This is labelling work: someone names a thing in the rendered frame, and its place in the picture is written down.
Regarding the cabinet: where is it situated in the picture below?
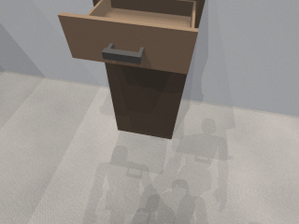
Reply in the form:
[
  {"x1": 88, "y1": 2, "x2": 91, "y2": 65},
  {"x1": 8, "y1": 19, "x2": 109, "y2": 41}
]
[{"x1": 93, "y1": 0, "x2": 206, "y2": 139}]

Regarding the drawer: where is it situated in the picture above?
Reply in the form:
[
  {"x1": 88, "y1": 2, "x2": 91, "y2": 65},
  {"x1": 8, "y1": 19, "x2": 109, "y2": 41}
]
[{"x1": 58, "y1": 0, "x2": 198, "y2": 75}]

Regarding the handle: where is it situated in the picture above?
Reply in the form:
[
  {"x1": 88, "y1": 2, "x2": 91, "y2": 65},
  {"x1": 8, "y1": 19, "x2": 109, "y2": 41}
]
[{"x1": 102, "y1": 43, "x2": 144, "y2": 64}]

